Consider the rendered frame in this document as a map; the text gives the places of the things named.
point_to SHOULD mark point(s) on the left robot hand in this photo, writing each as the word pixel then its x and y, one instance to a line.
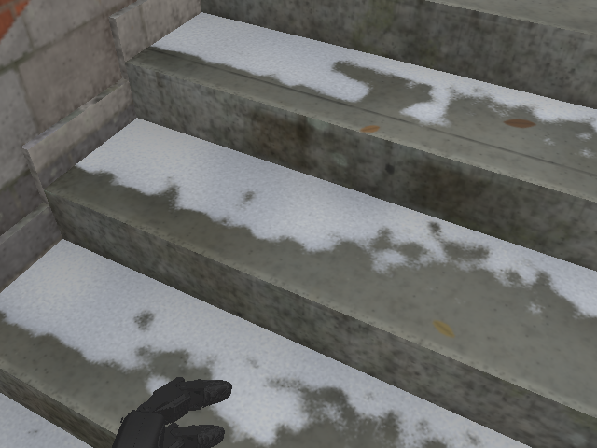
pixel 145 427

